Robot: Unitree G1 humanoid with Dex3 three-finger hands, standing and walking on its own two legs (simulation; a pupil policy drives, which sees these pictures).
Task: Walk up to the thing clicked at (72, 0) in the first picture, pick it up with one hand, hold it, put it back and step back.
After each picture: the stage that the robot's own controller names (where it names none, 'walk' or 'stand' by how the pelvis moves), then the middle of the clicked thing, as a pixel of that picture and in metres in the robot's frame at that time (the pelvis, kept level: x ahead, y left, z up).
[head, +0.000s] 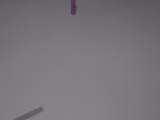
stand; (73, 6) +2.14 +0.16 -0.65
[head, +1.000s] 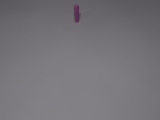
walk; (76, 13) +2.01 +0.24 -0.65
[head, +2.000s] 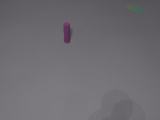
walk; (66, 33) +1.41 +0.26 -0.64
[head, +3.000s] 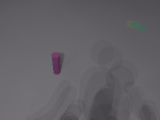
walk; (56, 64) +0.94 +0.23 -0.63
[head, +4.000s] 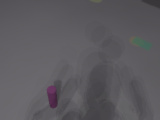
walk; (52, 97) +0.62 +0.20 -0.64
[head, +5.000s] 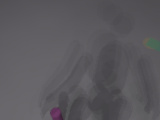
stand; (57, 118) +0.42 +0.20 -0.63
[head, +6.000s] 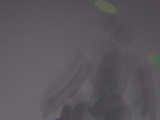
stand; out of the picture +0.39 +0.16 -0.65
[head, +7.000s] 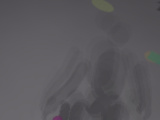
stand; out of the picture +0.41 +0.16 -0.66
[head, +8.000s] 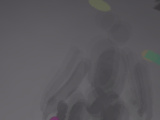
stand; out of the picture +0.40 +0.18 -0.66
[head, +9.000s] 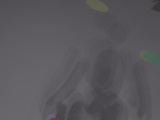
stand; out of the picture +0.40 +0.19 -0.66
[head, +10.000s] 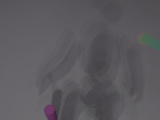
go down; (51, 115) +0.40 +0.19 -0.64
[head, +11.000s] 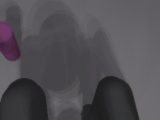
go down; (7, 45) +0.46 +0.26 -0.23
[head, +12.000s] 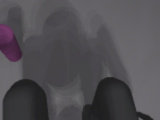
close in; (9, 46) +0.46 +0.26 -0.24
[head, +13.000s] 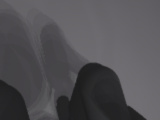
close in; out of the picture +0.44 +0.30 -0.16
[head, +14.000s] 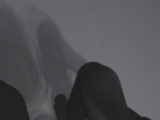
lift; out of the picture +0.43 +0.31 -0.16
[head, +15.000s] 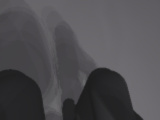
lift; out of the picture +0.36 +0.28 -0.15
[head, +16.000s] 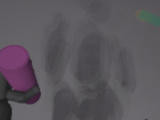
lift; (23, 80) +0.33 +0.18 +0.04
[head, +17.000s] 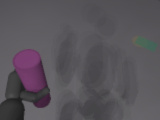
hold; (35, 83) +0.33 +0.16 +0.04
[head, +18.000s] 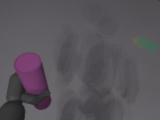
hold; (36, 85) +0.33 +0.16 +0.03
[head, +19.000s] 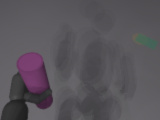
crouch; (38, 85) +0.33 +0.16 +0.01
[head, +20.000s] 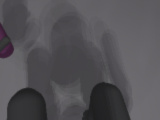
crouch; out of the picture +0.48 +0.24 -0.05
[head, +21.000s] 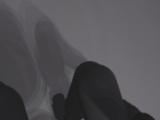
lower; out of the picture +0.43 +0.32 -0.16
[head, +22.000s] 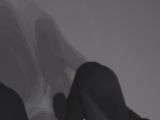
lower; out of the picture +0.44 +0.32 -0.16
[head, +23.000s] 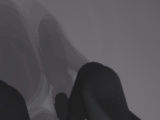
lower; out of the picture +0.43 +0.31 -0.16
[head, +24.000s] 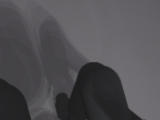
lower; out of the picture +0.42 +0.31 -0.16
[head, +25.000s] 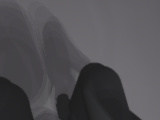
loosen; out of the picture +0.42 +0.28 -0.17
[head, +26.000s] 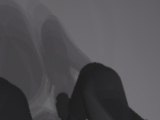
rise; out of the picture +0.42 +0.29 -0.17
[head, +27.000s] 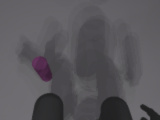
walk; (43, 70) +0.45 +0.21 -0.37
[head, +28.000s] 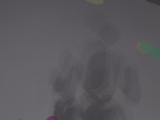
stand; out of the picture +0.38 +0.18 -0.60
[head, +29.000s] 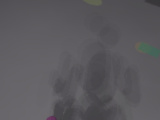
stand; out of the picture +0.39 +0.18 -0.60
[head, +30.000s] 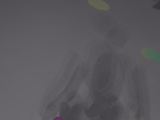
stand; out of the picture +0.40 +0.17 -0.65
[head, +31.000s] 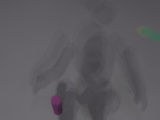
walk; (57, 106) +0.45 +0.14 -0.64
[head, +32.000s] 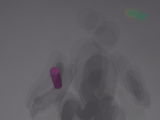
walk; (56, 78) +0.68 +0.22 -0.62
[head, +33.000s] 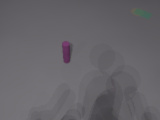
stand; (66, 52) +1.03 +0.16 -0.63
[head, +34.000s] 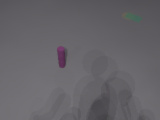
stand; (61, 57) +1.04 +0.21 -0.65
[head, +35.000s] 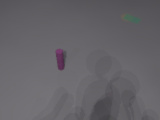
stand; (60, 60) +1.04 +0.22 -0.66
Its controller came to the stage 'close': yes
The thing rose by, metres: 0.68
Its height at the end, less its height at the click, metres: +0.00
